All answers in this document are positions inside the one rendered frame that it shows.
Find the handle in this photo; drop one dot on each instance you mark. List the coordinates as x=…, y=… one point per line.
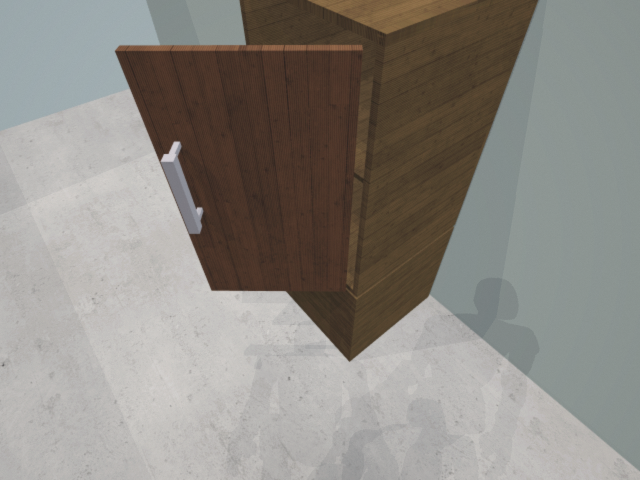
x=178, y=184

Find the cupboard door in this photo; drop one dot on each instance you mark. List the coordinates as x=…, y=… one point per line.
x=268, y=136

